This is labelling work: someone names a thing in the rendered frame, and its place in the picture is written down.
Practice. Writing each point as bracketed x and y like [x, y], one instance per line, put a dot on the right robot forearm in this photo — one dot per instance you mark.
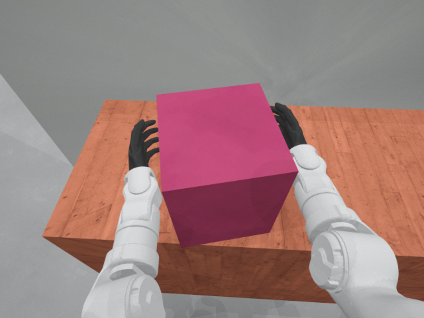
[319, 201]

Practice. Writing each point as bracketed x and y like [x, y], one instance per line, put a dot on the left robot forearm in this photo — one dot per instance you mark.
[136, 237]

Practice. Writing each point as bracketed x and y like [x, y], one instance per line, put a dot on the right robot upper arm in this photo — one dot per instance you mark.
[360, 273]

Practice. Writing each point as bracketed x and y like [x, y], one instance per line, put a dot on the pedestal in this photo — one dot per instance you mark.
[374, 158]

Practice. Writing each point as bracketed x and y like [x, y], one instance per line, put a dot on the left robot upper arm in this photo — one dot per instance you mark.
[135, 296]

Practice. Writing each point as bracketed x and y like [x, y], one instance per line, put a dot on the robot right hand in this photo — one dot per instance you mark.
[288, 125]

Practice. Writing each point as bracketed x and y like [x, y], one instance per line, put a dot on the robot left hand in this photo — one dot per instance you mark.
[138, 155]

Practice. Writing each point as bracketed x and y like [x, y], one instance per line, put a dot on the carton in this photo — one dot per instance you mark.
[225, 167]

